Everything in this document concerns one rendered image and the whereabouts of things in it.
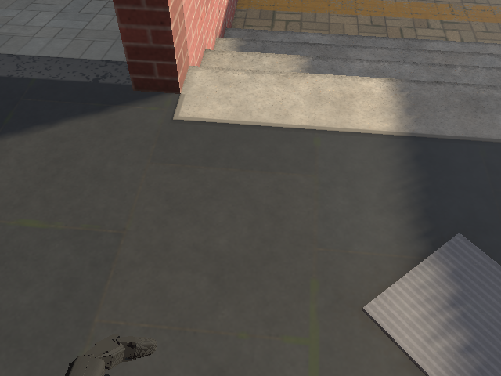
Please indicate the left robot hand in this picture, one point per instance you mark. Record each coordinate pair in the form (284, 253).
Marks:
(110, 352)

